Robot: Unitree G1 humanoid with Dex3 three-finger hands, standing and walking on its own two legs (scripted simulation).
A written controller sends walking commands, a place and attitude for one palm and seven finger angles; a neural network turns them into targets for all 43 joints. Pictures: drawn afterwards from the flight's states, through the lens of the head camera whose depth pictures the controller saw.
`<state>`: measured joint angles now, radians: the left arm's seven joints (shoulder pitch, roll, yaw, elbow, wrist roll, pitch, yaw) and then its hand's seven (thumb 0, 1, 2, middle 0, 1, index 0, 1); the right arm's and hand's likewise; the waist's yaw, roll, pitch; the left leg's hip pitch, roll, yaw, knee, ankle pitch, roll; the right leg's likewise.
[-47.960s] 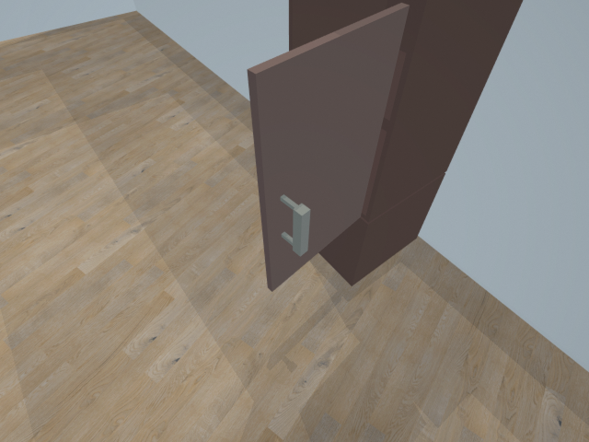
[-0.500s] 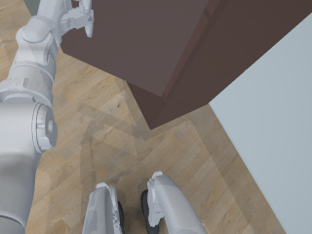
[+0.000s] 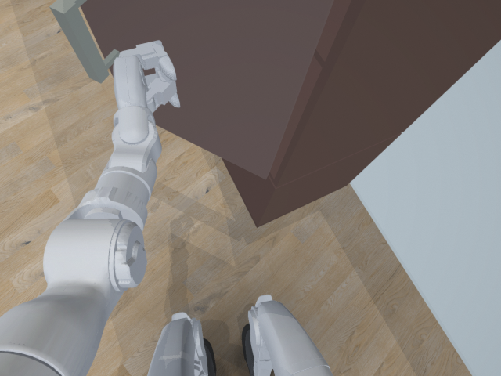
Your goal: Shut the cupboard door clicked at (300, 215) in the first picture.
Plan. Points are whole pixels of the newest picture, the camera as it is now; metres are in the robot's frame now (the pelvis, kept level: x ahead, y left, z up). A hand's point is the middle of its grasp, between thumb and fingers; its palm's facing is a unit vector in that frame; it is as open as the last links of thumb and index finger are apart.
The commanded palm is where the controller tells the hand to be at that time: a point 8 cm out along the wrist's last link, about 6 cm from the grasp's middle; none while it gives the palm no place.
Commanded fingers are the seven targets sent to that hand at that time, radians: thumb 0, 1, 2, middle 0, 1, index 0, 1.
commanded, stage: pull the fist back off the door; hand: left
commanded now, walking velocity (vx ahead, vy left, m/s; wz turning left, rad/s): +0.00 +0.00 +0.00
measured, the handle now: (92, 36) +0.65 +0.15 +0.05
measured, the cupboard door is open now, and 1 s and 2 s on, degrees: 37 37 37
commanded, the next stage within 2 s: draw the hand back to the body in 0.46 s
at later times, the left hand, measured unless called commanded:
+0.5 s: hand (168, 127) +0.47 +0.05 +0.05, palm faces -0.01 -1.00 -0.07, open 3.1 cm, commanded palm +0.45 +0.10 +0.05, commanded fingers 0.00 0.90 0.90 -1.30 -1.50 -1.30 -1.50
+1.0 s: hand (76, 164) +0.38 +0.13 +0.14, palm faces +0.02 -1.00 +0.00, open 3.1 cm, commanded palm +0.34 +0.18 +0.14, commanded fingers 0.00 0.90 0.90 -1.25 -1.44 -1.25 -1.44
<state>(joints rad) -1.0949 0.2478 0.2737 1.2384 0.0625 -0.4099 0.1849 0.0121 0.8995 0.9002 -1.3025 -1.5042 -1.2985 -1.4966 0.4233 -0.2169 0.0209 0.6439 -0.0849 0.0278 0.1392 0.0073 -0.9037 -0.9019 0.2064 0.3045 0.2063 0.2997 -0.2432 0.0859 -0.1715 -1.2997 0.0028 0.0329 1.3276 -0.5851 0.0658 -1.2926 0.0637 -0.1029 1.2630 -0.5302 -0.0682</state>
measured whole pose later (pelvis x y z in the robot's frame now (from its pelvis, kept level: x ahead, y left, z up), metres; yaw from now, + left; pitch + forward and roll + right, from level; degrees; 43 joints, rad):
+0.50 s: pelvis -0.01 -0.01 +0.01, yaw +2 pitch +26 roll -1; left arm -0.83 0.14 0.10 1.10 0.03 -0.62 0.17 0.01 0.90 0.90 -1.31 -1.50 -1.30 -1.50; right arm 0.27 -0.26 -0.03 0.65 -0.06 0.05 0.10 0.01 -0.91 -0.90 0.20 0.30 0.20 0.30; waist -0.15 0.04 -0.18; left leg -1.19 -0.02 0.03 1.29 -0.56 0.05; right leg -1.19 0.04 -0.10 1.26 -0.53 -0.08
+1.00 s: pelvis +0.01 +0.01 +0.08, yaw +2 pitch +14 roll -2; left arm -0.30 0.15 0.03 0.54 -0.15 -0.41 0.02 0.02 0.90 0.90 -1.30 -1.50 -1.30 -1.50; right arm 0.34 -0.25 0.00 0.57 0.04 0.05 0.02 0.01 -0.90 -0.90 0.21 0.30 0.20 0.30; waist -0.05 0.03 -0.13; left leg -0.73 -0.03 0.04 0.94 -0.46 0.07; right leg -0.73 0.05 -0.07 0.90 -0.42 -0.05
